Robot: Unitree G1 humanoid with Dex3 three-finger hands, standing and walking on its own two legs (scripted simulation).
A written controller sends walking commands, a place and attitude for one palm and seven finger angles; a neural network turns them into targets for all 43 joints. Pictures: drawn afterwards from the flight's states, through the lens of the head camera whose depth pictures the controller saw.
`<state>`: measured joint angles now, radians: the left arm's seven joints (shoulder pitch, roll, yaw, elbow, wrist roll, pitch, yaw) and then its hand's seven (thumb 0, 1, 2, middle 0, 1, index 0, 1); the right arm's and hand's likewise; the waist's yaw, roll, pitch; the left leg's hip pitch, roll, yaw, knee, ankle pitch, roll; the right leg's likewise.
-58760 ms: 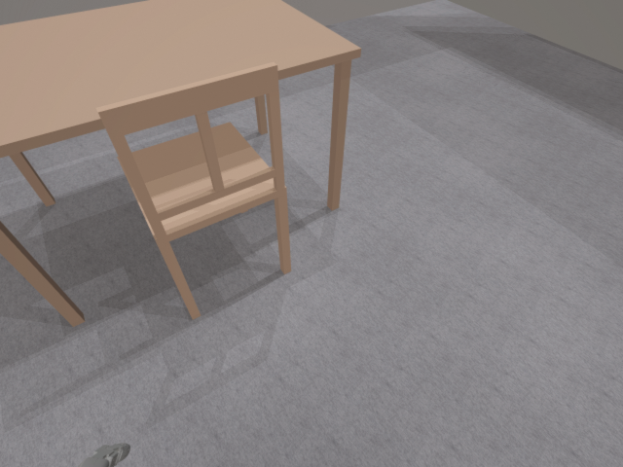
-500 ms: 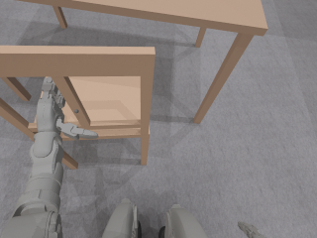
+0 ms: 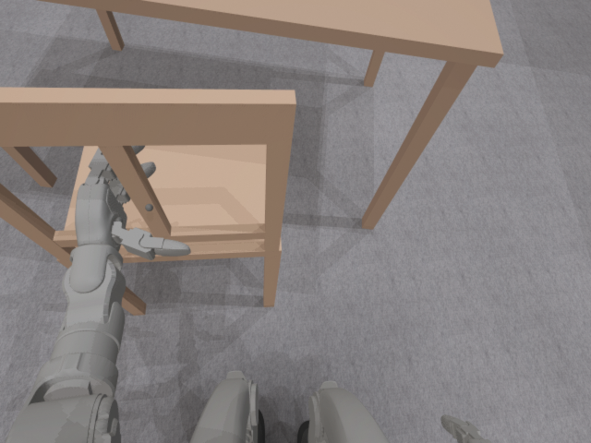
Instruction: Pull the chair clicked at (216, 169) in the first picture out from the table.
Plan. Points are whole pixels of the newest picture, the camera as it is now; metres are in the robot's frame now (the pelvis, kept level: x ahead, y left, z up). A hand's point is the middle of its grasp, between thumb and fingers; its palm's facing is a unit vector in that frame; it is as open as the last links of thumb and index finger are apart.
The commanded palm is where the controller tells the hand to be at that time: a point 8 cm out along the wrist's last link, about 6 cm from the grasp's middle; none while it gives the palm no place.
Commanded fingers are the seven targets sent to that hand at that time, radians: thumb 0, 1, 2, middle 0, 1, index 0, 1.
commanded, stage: hook a spindle and tug to test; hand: left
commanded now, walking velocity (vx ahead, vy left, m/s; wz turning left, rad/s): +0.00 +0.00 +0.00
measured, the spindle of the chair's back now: (142, 195) +0.45 +0.22 +0.00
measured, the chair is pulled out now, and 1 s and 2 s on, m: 0.16 0.17 0.26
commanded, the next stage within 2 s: step backward, pulling the chair out in 1.10 s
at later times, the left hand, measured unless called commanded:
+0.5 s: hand (151, 205) +0.42 +0.19 +0.01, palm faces +0.07 -1.00 -0.01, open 5.4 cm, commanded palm +0.39 +0.23 +0.02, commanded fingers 0.00 0.90 0.90 -0.50 -1.45 -0.50 -1.45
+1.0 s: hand (153, 212) +0.41 +0.19 +0.02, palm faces +0.10 -1.00 +0.00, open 5.6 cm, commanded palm +0.36 +0.23 +0.02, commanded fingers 0.00 0.90 0.90 -0.50 -1.45 -0.50 -1.45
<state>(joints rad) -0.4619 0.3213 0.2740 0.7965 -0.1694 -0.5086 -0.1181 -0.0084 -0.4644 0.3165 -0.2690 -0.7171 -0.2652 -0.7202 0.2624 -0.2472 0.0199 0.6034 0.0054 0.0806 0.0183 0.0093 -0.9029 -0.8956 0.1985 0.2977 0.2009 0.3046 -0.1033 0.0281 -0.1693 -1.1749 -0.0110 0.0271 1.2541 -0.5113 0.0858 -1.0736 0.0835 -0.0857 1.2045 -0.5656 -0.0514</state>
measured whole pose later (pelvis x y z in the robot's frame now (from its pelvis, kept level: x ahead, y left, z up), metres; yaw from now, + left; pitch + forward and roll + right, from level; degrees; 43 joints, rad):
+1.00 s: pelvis +0.03 +0.01 +0.01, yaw -1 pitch +25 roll -4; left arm -0.24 0.27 0.22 0.54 -0.21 -0.45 -0.07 0.03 0.70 0.75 -0.36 -1.45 -0.40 -1.45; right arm 0.26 -0.24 0.00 0.56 0.01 0.09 0.05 0.01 -0.90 -0.90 0.20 0.30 0.20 0.30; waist -0.10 0.03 -0.18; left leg -1.10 0.00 0.05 1.20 -0.54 0.09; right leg -1.01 0.09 -0.05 1.14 -0.57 -0.04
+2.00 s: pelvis +0.00 -0.01 +0.11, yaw -1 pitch +6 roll -2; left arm -0.26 0.20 0.10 0.82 -0.09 -0.22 0.07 0.08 0.67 0.72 -0.28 -1.11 -0.50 -1.45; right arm 0.24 -0.22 0.01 0.63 0.03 0.12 -0.08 0.01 -0.90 -0.90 0.20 0.30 0.20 0.30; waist -0.07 0.03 0.08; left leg -0.45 -0.01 0.06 0.55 -0.21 0.06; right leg -0.35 0.07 -0.02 0.49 -0.24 -0.03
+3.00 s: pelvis -0.11 -0.04 +0.11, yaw +1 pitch +2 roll +1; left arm -0.29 0.12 0.06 0.94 -0.05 -0.23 0.08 0.06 0.58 0.76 -0.31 -1.17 -0.50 -1.45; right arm 0.21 -0.35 -0.04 0.79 0.03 0.00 -0.13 0.01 -0.91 -0.90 0.20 0.30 0.20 0.30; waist -0.03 0.04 0.10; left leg -0.37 -0.02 -0.02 0.62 -0.24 -0.03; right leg -0.18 -0.07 -0.02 0.53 -0.37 0.03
